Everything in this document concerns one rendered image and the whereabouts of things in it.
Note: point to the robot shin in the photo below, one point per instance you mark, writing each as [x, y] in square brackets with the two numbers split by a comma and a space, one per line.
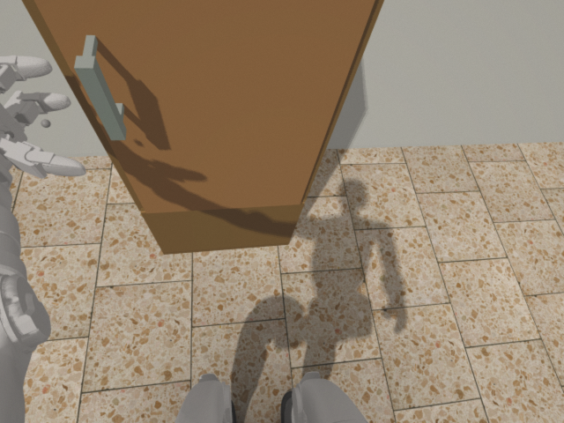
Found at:
[307, 376]
[208, 377]

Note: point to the left robot upper arm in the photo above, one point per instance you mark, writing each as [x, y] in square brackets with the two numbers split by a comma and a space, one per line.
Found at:
[24, 324]

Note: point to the left robot hand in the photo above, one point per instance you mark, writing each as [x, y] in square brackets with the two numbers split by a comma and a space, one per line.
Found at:
[21, 111]

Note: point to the left robot shin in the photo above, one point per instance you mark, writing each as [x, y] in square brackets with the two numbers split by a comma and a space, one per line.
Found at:
[208, 377]

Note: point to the right robot shin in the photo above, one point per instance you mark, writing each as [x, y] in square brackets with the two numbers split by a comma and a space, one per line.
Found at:
[307, 376]

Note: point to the handle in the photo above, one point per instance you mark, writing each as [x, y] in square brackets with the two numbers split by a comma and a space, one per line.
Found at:
[96, 87]

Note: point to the cupboard door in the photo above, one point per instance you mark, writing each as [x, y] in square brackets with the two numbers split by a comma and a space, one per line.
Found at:
[226, 102]

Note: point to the robot left forearm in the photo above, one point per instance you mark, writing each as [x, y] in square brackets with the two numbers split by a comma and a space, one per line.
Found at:
[10, 262]

